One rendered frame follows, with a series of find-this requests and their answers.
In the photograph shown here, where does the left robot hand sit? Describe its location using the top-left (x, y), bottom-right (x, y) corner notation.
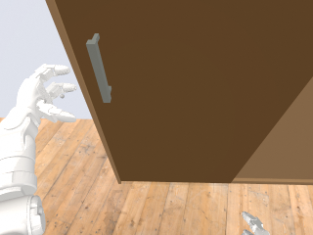
top-left (16, 64), bottom-right (77, 123)

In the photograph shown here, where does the wardrobe door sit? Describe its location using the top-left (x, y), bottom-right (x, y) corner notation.
top-left (235, 76), bottom-right (313, 179)
top-left (55, 0), bottom-right (313, 184)

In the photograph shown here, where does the robot left upper arm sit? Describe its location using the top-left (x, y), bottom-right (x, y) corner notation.
top-left (0, 194), bottom-right (46, 235)

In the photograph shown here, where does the left robot forearm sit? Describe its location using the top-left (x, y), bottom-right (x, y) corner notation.
top-left (0, 106), bottom-right (41, 202)

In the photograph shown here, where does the right robot hand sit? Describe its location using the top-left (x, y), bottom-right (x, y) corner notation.
top-left (242, 211), bottom-right (270, 235)

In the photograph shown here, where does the handle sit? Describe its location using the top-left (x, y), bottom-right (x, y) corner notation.
top-left (86, 33), bottom-right (112, 103)

